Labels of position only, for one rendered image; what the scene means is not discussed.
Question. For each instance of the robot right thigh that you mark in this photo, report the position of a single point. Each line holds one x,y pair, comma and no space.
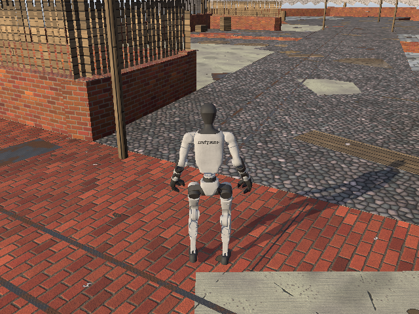
225,192

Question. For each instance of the robot right hand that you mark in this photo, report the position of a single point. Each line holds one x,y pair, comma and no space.
245,183

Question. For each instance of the right robot forearm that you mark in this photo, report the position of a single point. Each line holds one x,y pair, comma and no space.
243,171

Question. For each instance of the right robot upper arm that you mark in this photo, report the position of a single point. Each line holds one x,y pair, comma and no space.
233,148

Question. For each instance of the robot left hand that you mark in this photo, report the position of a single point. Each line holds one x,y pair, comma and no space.
179,183

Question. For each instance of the left robot upper arm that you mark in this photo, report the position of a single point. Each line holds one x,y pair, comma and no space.
185,147

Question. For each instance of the robot thigh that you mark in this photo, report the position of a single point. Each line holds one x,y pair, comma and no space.
194,192
225,192

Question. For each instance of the robot left thigh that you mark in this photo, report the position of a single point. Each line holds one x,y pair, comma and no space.
194,192

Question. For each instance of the left robot forearm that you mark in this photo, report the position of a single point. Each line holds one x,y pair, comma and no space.
177,171

